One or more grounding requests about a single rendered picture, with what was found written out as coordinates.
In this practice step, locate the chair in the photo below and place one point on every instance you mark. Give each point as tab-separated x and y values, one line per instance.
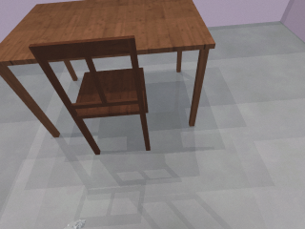
102	93

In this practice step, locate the table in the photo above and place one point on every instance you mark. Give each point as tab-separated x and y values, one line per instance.
158	26

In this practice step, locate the robot left hand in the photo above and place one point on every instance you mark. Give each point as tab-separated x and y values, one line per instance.
76	224

